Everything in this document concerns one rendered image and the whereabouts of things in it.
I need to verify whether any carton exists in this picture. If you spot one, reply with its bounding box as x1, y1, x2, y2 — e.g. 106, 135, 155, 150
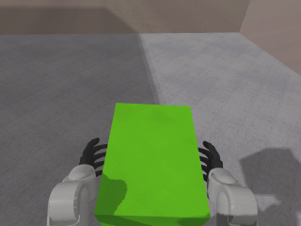
94, 103, 211, 226

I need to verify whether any right robot forearm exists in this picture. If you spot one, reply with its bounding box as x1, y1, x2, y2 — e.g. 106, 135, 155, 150
207, 168, 259, 226

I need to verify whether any left robot hand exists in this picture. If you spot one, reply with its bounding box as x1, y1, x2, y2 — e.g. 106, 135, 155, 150
79, 137, 108, 177

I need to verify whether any right robot hand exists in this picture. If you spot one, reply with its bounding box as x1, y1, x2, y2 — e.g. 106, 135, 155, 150
198, 140, 223, 182

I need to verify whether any left robot forearm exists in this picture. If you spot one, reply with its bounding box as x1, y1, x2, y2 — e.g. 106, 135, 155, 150
46, 164, 97, 226

